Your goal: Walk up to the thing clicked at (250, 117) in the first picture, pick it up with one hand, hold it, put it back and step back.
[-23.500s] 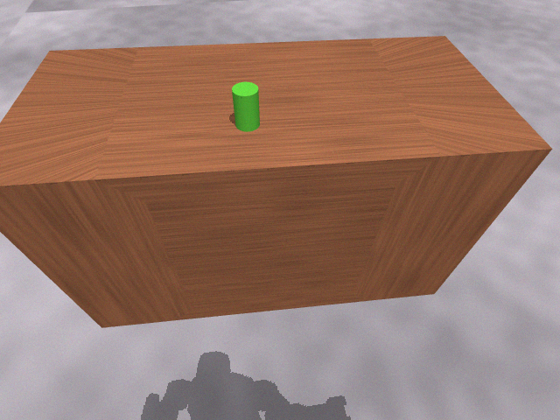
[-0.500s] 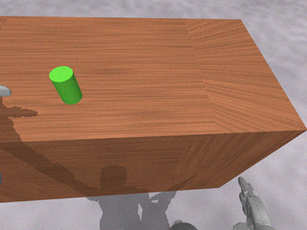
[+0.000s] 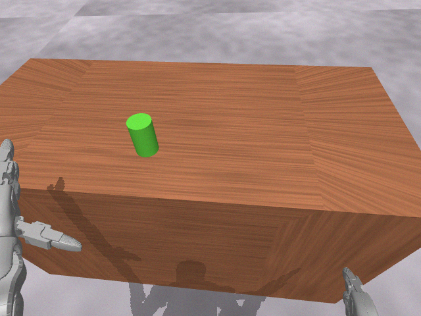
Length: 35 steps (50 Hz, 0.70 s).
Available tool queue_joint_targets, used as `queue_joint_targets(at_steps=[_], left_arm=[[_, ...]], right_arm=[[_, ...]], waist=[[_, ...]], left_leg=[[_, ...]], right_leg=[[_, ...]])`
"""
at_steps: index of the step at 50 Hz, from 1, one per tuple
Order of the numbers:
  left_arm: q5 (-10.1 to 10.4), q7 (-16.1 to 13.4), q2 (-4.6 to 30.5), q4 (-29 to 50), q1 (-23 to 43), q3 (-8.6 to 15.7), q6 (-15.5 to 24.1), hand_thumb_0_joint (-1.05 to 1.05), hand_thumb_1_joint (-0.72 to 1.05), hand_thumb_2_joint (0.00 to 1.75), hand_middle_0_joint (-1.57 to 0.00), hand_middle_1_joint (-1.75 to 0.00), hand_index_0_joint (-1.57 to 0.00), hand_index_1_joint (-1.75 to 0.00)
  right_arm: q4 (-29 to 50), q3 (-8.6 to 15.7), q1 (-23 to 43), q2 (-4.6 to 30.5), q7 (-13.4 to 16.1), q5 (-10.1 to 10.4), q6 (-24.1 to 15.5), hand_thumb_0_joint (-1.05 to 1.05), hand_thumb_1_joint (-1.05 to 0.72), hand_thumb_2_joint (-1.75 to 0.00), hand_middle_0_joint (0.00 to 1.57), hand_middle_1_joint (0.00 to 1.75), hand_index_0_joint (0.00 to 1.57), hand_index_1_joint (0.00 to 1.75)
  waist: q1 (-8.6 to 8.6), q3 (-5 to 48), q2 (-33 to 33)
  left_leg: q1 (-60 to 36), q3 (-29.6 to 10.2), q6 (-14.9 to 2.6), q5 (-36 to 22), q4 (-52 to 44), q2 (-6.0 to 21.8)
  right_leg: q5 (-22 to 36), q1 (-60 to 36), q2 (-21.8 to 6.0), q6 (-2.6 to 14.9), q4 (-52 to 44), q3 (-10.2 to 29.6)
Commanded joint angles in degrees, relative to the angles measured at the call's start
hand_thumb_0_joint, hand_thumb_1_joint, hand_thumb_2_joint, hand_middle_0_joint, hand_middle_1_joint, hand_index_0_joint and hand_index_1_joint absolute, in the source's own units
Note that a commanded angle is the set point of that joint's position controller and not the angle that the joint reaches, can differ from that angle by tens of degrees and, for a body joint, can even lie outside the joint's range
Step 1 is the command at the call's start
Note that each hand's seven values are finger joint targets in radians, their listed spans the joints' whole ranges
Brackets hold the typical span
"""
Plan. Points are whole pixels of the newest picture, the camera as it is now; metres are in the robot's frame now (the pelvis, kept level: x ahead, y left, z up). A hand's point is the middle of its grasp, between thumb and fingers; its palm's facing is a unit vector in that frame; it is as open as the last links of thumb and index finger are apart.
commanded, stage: sink last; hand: left
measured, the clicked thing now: (143, 135) +0.51 +0.20 +0.04
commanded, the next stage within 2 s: home in 0.42 s
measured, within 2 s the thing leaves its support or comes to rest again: neither
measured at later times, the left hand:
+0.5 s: hand (28, 269) +0.15 +0.25 +0.14, palm faces +0.41 -0.80 -0.44, open 17.5 cm
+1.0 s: hand (102, 304) +0.15 +0.21 -0.02, palm faces +0.20 -0.94 -0.26, open 17.7 cm
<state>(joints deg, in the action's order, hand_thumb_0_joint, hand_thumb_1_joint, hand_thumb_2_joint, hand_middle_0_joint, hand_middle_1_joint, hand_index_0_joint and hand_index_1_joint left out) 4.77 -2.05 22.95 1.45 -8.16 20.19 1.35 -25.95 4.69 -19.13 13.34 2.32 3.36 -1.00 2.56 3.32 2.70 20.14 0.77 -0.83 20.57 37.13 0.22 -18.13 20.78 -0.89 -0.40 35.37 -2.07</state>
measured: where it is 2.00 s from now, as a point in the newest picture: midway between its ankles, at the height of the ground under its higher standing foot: outside the picture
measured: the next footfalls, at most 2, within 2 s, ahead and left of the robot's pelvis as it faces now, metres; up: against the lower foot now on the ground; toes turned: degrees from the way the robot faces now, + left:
none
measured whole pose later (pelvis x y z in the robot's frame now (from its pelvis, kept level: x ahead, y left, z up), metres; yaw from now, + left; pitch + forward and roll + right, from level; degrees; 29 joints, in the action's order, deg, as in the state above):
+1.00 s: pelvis -0.02 -0.01 +0.01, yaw +1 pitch -2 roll +0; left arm 1.3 -1.7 12.3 -11.6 -24.4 6.1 11.6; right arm -36.8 1.8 -11.8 10.0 3.5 0.6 -7.9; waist 1.9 -3.1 0.1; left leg 10.3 0.3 -0.5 13.9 26.3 -0.6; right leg -13.0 11.6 -1.5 -0.1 26.7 -2.6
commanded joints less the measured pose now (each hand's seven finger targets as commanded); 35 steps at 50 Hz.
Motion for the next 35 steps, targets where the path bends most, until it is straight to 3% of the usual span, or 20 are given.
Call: queue_joint_targets(at_steps=[1,2,4,7,8,9,10,11,12,15,17,18,19,21,22,27,28,31,33,35], left_arm=[[-0.04,-2.25,12.51,21.13,3.04,6.00,5.45,0.00,-0.54,0.00,-0.05,-0.04,-0.06,-0.04],[-0.04,-2.03,10.82,22.36,-0.74,4.67,5.86,0.00,-0.53,0.00,-0.05,-0.04,-0.05,-0.03],[-0.08,-1.92,9.43,26.45,-4.39,3.91,7.21,0.00,-0.54,0.02,-0.06,-0.05,-0.06,-0.05],[-0.31,-1.43,6.64,30.18,-12.36,2.06,8.72,0.00,-0.53,0.01,-0.05,-0.04,-0.05,-0.04],[-0.27,-1.47,8.66,29.91,-14.55,4.44,9.16,0.00,-0.53,0.02,-0.05,-0.04,-0.05,-0.04],[-0.24,-1.60,9.98,30.54,-16.17,6.36,9.55,0.00,-0.53,0.02,-0.05,-0.05,-0.05,-0.05],[-0.29,-1.51,9.55,30.04,-17.64,6.13,9.81,0.00,-0.53,0.01,-0.05,-0.04,-0.05,-0.04],[-0.29,-1.28,9.09,30.99,-16.91,6.04,10.53,0.00,-0.53,0.02,-0.05,-0.05,-0.05,-0.04],[-0.43,-1.30,8.78,29.41,-15.29,5.83,10.94,0.00,-0.54,0.02,-0.05,-0.05,-0.05,-0.05],[-0.57,-1.30,9.02,27.35,-13.72,6.36,12.04,0.00,-0.56,0.04,-0.06,-0.06,-0.06,-0.06],[-0.68,-1.17,8.60,26.21,-13.76,6.19,13.21,0.00,-0.56,0.04,-0.06,-0.06,-0.06,-0.06],[-0.67,-0.97,7.49,26.82,-12.96,5.32,13.97,0.00,-0.57,0.04,-0.06,-0.05,-0.05,-0.06],[-0.70,-0.99,9.02,25.49,-13.71,6.90,14.44,0.00,-0.56,0.04,-0.05,-0.05,-0.05,-0.06],[-0.94,-1.00,9.77,27.33,-14.03,7.63,15.59,0.00,-0.57,0.04,-0.06,-0.06,-0.06,-0.06],[-0.97,-1.16,9.62,27.20,-13.83,7.51,16.10,0.00,-0.57,0.04,-0.06,-0.05,-0.05,-0.06],[-1.00,-1.13,10.21,20.30,-14.70,9.49,17.38,0.00,-0.57,0.05,-0.05,-0.05,-0.05,-0.05],[-1.05,-1.05,9.70,18.59,-13.78,9.15,17.52,0.00,-0.59,0.03,-0.05,-0.05,-0.05,-0.05],[-1.02,-0.80,6.73,14.83,-12.86,6.08,18.39,0.00,-0.61,0.01,-0.04,-0.04,-0.04,-0.04],[-1.20,-0.44,4.19,13.29,-12.51,2.55,18.74,0.00,-0.61,0.03,-0.04,-0.05,-0.05,-0.05],[-1.44,-0.31,3.39,14.10,-11.68,0.40,19.02,0.00,-0.60,0.03,-0.04,-0.05,-0.05,-0.05]], right_arm=[[8.48,1.93,3.29,5.26,1.64,-0.53,-3.07,0.00,0.54,-0.05,0.06,0.05,0.05,0.05],[8.02,1.06,3.34,4.22,1.51,-0.52,-3.39,0.00,0.55,-0.05,0.06,0.05,0.05,0.05],[6.84,4.96,2.67,7.15,2.15,-0.88,-3.87,0.00,0.53,-0.05,0.05,0.05,0.05,0.05],[6.28,3.78,2.89,5.69,1.84,-1.19,-4.46,0.00,0.54,-0.05,0.06,0.05,0.05,0.05],[7.07,3.52,3.40,5.28,1.96,-1.03,-4.68,0.00,0.54,-0.05,0.06,0.05,0.05,0.05],[9.17,5.52,4.47,7.17,2.27,-1.10,-5.17,0.00,0.54,-0.05,0.06,0.05,0.05,0.05],[9.06,7.06,3.81,8.74,2.46,-1.28,-5.42,0.00,0.54,-0.05,0.06,0.05,0.05,0.05],[7.86,4.78,2.45,5.90,2.15,-1.37,-5.51,0.00,0.54,-0.05,0.06,0.05,0.05,0.05],[7.94,5.83,3.70,6.83,2.28,-1.47,-5.71,0.00,0.53,-0.05,0.06,0.05,0.05,0.05],[6.41,4.69,3.06,4.75,2.41,-1.44,-6.44,0.00,0.52,-0.06,0.06,0.05,0.05,0.05],[7.22,5.63,4.41,6.31,2.67,-1.63,-7.51,0.00,0.52,-0.06,0.05,0.05,0.05,0.05],[6.49,4.14,4.55,4.58,2.45,-1.74,-7.75,0.00,0.52,-0.06,0.05,0.05,0.05,0.05],[4.61,4.97,3.82,5.23,2.49,-1.82,-8.04,0.00,0.53,-0.05,0.05,0.05,0.05,0.05],[3.95,3.44,3.78,3.57,2.15,-2.03,-9.12,0.00,0.51,-0.06,0.05,0.05,0.05,0.05],[6.19,5.37,5.82,6.27,2.32,-2.09,-9.49,0.00,0.52,-0.06,0.05,0.05,0.05,0.05],[4.15,4.37,6.23,5.23,1.86,-2.01,-9.74,0.00,0.41,-0.14,0.12,0.13,0.12,0.13],[4.74,4.28,6.44,5.15,1.94,-2.01,-9.72,0.00,0.33,-0.22,0.12,0.16,0.12,0.16],[5.63,-0.33,10.54,1.48,1.49,-1.74,-10.22,0.00,0.09,-0.44,0.12,0.17,0.12,0.17],[5.14,-2.70,11.21,-0.28,1.24,-1.67,-10.48,0.00,-0.07,-0.47,0.12,0.17,0.12,0.17],[3.05,-0.31,9.67,2.58,1.43,-1.95,-10.50,0.00,-0.23,-0.54,0.14,0.19,0.14,0.19]], waist=[[-0.16,6.67,1.63],[0.00,4.16,1.43],[-0.70,5.55,1.25],[0.34,3.03,0.80],[0.45,1.94,-0.62],[0.24,2.17,-2.11],[-0.25,2.10,-2.93],[0.02,-0.31,-2.37],[-0.44,-2.25,-2.29],[-0.33,-4.71,-2.24],[-0.28,-3.86,-1.99],[0.04,-3.68,-1.70],[0.28,-4.58,-2.53],[0.99,-2.14,-0.41],[0.72,-1.36,-0.52],[1.62,-3.04,-1.52],[0.99,-3.47,-2.17],[1.92,-5.40,-3.39],[1.95,-5.34,-2.99],[0.74,-3.10,-0.11]], left_leg=[[-3.88,0.66,0.19,-12.51,-7.30,-0.34],[-3.25,0.89,0.02,-11.09,-7.64,-0.51],[-4.80,0.90,-0.08,-12.77,-7.48,-0.65],[-4.54,0.96,-0.20,-12.47,-7.74,-0.86],[-4.41,1.24,-0.47,-11.22,-7.83,-1.06],[-4.52,1.17,-0.60,-10.15,-8.08,-1.15],[-4.52,1.06,-0.73,-9.78,-8.40,-1.15],[-3.97,1.15,-0.78,-8.63,-8.74,-1.25],[-3.54,1.09,-0.75,-6.16,-9.54,-1.27],[-2.91,0.95,-0.93,-1.54,-11.15,-1.55],[-4.02,0.95,-0.86,-1.62,-11.38,-1.72],[-4.09,1.02,-0.84,-1.95,-11.02,-1.96],[-3.89,0.98,-0.88,-2.01,-10.85,-2.05],[-5.21,0.97,-0.87,-4.09,-11.39,-2.08],[-5.57,1.00,-0.79,-4.91,-11.64,-2.05],[-6.00,0.77,-0.80,-6.91,-13.02,-2.02],[-6.10,0.69,-0.82,-6.02,-13.66,-1.92],[-4.87,0.48,-1.00,-3.19,-15.08,-1.80],[-4.93,0.54,-1.07,-3.52,-15.37,-1.75],[-6.74,0.71,-0.90,-4.85,-15.81,-1.69]], right_leg=[[9.81,-5.40,0.44,1.25,-5.18,-0.78],[8.71,-5.01,0.35,1.08,-5.57,-0.80],[10.56,-5.26,0.27,1.09,-5.42,-0.72],[10.11,-5.59,0.10,1.05,-5.95,-0.96],[9.01,-5.31,-0.14,0.72,-6.71,-0.81],[8.02,-5.69,-0.16,0.55,-7.33,-0.72],[7.86,-6.28,-0.22,0.62,-7.61,-0.62],[6.72,-5.49,-0.32,0.47,-8.11,-0.69],[4.18,-4.46,-0.32,0.50,-8.73,-0.44],[-0.60,-3.93,-0.75,0.36,-10.42,-0.02],[-1.58,-4.54,-1.19,0.39,-11.44,0.90],[-2.39,-4.99,-1.66,0.23,-12.28,1.68],[-3.24,-4.82,-1.96,0.04,-12.87,2.35],[0.28,-7.15,-1.75,0.17,-12.08,1.41],[1.16,-8.02,-1.71,0.26,-12.11,1.33],[4.21,-9.74,-1.41,0.29,-12.56,0.20],[3.35,-9.26,-1.27,0.27,-12.94,0.22],[0.26,-9.53,-1.06,0.22,-13.94,-0.13],[0.42,-9.56,-1.15,0.27,-14.10,-0.01],[2.81,-9.91,-0.86,0.51,-13.46,-0.28]])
